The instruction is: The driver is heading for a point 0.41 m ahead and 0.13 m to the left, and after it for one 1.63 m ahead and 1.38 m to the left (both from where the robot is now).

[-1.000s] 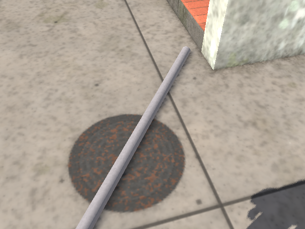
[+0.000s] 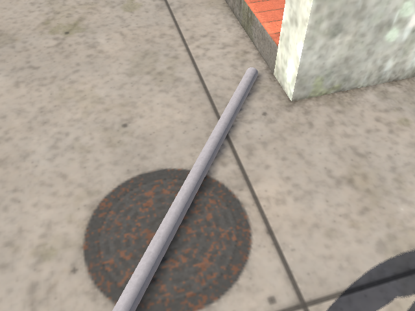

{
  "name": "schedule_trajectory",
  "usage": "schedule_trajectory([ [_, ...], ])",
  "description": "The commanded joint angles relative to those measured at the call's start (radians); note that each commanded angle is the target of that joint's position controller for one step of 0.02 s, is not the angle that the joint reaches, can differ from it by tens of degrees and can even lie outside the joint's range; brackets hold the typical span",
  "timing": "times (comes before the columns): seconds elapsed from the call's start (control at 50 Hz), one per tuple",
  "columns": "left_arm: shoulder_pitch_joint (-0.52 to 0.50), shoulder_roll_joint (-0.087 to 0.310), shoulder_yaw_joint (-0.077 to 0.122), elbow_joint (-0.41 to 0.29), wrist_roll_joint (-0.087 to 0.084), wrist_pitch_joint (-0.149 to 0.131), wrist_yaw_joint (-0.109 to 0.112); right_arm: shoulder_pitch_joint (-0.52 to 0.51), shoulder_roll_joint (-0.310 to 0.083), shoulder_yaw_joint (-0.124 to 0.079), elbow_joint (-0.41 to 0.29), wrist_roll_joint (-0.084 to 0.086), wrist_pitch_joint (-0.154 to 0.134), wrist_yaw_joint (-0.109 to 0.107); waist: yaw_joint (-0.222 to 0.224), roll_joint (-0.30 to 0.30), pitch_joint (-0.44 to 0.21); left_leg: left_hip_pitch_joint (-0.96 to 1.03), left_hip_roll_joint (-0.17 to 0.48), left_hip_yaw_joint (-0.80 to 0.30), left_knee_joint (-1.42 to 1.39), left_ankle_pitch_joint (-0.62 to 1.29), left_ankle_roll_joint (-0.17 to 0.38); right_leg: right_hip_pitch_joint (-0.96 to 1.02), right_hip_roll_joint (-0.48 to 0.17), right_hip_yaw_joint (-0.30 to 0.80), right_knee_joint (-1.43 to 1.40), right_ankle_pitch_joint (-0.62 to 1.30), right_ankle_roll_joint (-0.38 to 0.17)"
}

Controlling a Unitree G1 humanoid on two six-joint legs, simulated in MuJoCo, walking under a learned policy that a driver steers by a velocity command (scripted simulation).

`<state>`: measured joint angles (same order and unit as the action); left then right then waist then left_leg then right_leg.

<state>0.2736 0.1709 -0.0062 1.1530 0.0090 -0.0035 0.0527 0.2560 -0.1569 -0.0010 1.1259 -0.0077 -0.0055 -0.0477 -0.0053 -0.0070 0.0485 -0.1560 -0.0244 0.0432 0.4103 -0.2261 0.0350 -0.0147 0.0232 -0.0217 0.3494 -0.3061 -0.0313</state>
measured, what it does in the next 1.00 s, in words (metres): walks ahead: left foot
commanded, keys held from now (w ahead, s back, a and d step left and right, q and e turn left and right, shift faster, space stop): no key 0.58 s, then w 0.42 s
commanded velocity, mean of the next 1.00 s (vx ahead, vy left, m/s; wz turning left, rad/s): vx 0.11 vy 0.00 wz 0.00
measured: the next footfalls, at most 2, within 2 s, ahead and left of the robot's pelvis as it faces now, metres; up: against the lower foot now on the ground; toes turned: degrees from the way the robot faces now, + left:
left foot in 0.92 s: +0.14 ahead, +0.13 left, +0.00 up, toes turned +4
right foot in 1.42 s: +0.49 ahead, -0.02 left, +0.00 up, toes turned +2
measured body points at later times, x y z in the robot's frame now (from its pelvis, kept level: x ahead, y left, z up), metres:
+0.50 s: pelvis -0.01 +0.00 +0.00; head +0.00 +0.00 +0.45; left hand -0.05 +0.21 -0.16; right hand -0.03 -0.21 -0.16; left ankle +0.00 +0.10 -0.74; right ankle -0.07 -0.10 -0.74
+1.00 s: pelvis +0.09 +0.06 -0.01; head +0.10 +0.07 +0.44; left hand +0.00 +0.28 -0.17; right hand +0.12 -0.20 -0.15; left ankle +0.10 +0.13 -0.74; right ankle -0.05 -0.08 -0.68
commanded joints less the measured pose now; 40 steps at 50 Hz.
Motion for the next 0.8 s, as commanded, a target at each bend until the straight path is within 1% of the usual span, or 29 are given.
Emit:
schedule_trajectory([
  [0.02,0.085,0.066,0.006,0.006,0.0,-0.001,0.003,0.06,-0.083,-0.011,-0.005,-0.001,-0.004,-0.003,0.005,0.006,0.004,0.04,0.127,-0.119,-0.04,0.342,0.028,-0.061,-0.113,0.078,-0.038,0.29,-0.02],
  [0.28,0.115,0.042,-0.004,0.025,0.002,-0.005,0.003,0.088,-0.063,-0.008,0.025,0.0,0.001,0.0,-0.001,0.006,0.035,0.022,0.119,-0.12,-0.065,0.238,0.024,-0.105,-0.117,0.085,-0.053,0.213,-0.021],
  [0.58,0.162,0.015,-0.01,0.028,0.003,-0.013,0.002,0.116,-0.043,-0.004,0.042,0.0,0.0,0.003,-0.003,0.001,0.05,-0.003,0.114,-0.121,-0.072,0.169,0.019,-0.134,-0.118,0.091,-0.058,0.174,-0.025],
  [0.6,0.175,0.011,-0.011,0.031,0.004,-0.013,0.001,0.123,-0.039,-0.003,0.044,0.0,0.001,0.004,0.0,0.001,0.031,0.002,0.104,-0.117,-0.075,0.093,0.02,-0.128,-0.11,0.09,-0.069,0.097,-0.029],
  [0.62,0.185,0.02,-0.005,0.032,0.006,-0.012,0.001,0.118,-0.046,-0.006,0.041,-0.001,0.004,0.005,0.003,-0.004,0.042,-0.016,0.085,-0.107,-0.061,-0.005,0.024,-0.138,-0.099,0.091,-0.072,-0.005,-0.038],
  [0.64,0.197,0.039,0.004,0.03,0.007,-0.008,-0.001,0.113,-0.056,-0.012,0.034,-0.002,0.007,0.007,0.008,-0.02,0.054,-0.051,0.058,-0.088,-0.022,-0.129,0.034,-0.149,-0.092,0.102,-0.068,-0.149,-0.057],
  [0.66,0.207,0.056,0.013,0.024,0.007,-0.004,-0.003,0.104,-0.058,-0.017,0.023,-0.006,0.009,0.012,0.018,-0.053,0.083,-0.113,0.029,-0.064,0.03,-0.254,0.043,-0.167,-0.106,0.144,-0.085,-0.306,-0.085],
  [0.68,0.236,0.07,0.021,0.023,0.006,-0.002,-0.005,0.077,-0.05,-0.018,0.005,-0.012,0.009,0.018,0.037,-0.085,0.13,-0.211,0.006,-0.04,0.099,-0.313,0.044,-0.167,-0.149,0.217,-0.128,-0.438,-0.118],
  [0.7,0.28,0.089,0.03,0.029,0.003,-0.001,-0.005,0.04,-0.028,-0.014,-0.021,-0.019,0.004,0.026,0.059,-0.128,0.17,-0.299,-0.015,0.005,0.199,-0.295,0.039,-0.152,-0.224,0.317,-0.194,-0.537,-0.159],
  [0.72,0.29,0.104,0.04,0.03,0.005,-0.004,-0.005,0.008,-0.013,-0.011,-0.047,-0.032,-0.004,0.033,0.064,-0.153,0.214,-0.362,0.009,0.039,0.287,-0.236,0.036,-0.149,-0.301,0.396,-0.235,-0.552,-0.199],
  [0.74,0.296,0.102,0.044,0.028,0.01,-0.01,-0.007,-0.027,-0.025,-0.015,-0.072,-0.034,-0.015,0.039,0.071,-0.135,0.23,-0.418,0.041,0.026,0.355,-0.219,0.037,-0.139,-0.338,0.435,-0.255,-0.504,-0.226],
  [0.76,0.3,0.107,0.049,0.025,0.019,-0.019,-0.009,-0.045,-0.04,-0.021,-0.094,-0.032,-0.025,0.044,0.069,-0.119,0.229,-0.475,0.062,0.007,0.404,-0.233,0.039,-0.101,-0.353,0.445,-0.254,-0.433,-0.239],
  [0.78,0.295,0.11,0.052,0.021,0.024,-0.03,-0.011,-0.054,-0.053,-0.027,-0.11,-0.029,-0.037,0.05,0.062,-0.103,0.219,-0.514,0.081,-0.009,0.421,-0.232,0.038,-0.055,-0.353,0.428,-0.242,-0.349,-0.24],
  [0.8,0.284,0.109,0.055,0.014,0.023,-0.039,-0.013,-0.059,-0.06,-0.032,-0.124,-0.024,-0.047,0.056,0.052,-0.089,0.204,-0.515,0.091,-0.014,0.397,-0.221,0.037,-0.029,-0.339,0.39,-0.228,-0.272,-0.228],
])
Velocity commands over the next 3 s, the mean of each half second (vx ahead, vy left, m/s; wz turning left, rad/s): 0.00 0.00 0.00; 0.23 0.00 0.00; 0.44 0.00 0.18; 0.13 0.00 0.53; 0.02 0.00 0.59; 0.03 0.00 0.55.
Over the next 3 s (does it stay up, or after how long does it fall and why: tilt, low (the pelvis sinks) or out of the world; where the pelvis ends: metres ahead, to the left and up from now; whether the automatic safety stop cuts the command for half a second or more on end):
stays up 0.48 0.02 0.00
